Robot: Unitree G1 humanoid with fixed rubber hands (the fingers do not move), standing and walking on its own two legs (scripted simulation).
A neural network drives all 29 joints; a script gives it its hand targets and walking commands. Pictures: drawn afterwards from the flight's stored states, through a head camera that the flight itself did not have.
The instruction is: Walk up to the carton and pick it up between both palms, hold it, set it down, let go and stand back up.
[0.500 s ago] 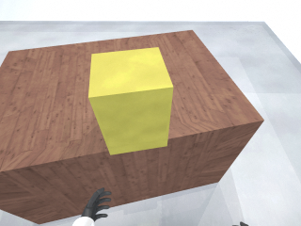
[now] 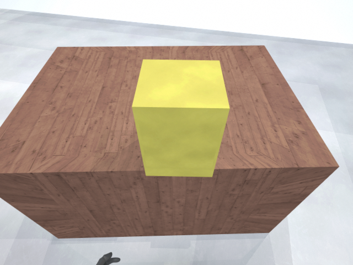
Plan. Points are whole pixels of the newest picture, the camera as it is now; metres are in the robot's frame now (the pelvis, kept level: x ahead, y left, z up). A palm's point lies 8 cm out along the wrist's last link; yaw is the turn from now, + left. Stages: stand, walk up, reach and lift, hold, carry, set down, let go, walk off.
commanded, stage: walk up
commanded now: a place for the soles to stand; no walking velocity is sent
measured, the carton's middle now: (180, 122) +0.48 +0.04 +0.04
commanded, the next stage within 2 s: none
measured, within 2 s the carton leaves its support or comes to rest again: neither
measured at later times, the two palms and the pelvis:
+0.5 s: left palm out of the picture +0.11 +0.23 -0.10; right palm out of the picture +0.14 -0.20 -0.10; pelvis +0.02 +0.00 +0.00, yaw +7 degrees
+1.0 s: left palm out of the picture +0.11 +0.21 -0.10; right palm out of the picture +0.14 -0.25 -0.11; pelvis +0.03 -0.04 +0.00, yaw +12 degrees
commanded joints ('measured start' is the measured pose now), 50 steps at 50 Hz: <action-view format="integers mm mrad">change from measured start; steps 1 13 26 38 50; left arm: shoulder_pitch -22 -32 -41 -81 98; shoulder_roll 55 60 88 94 164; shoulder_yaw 9 5 9 12 42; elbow -76 -59 -76 -106 -74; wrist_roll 4 -8 -5 11 14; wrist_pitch -39 -37 -24 6 -22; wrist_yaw -3 0 0 -30 -4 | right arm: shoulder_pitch -21 -2 -15 69 -43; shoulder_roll -77 -74 -79 -149 -57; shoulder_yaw -20 -23 -26 -54 -24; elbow -93 -81 -92 -102 -112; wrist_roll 20 13 11 8 7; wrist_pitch -33 -33 -24 -25 -4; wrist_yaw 6 2 -11 -39 -33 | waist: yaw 1 -6 6 -31 47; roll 137 22 61 94 -81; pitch -11 1 -4 -14 -69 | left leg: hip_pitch -42 -41 -91 11 -302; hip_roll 94 50 26 117 -73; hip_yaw -159 -153 -182 -411 -112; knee -174 -103 -49 -135 240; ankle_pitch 162 203 231 129 -274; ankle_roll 29 17 20 89 -68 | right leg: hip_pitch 132 175 217 53 337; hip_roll -59 -108 -126 -32 -292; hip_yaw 91 33 -32 -84 444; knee -143 -195 -153 10 -298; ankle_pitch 93 123 160 -97 106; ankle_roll -13 -30 -39 -16 -132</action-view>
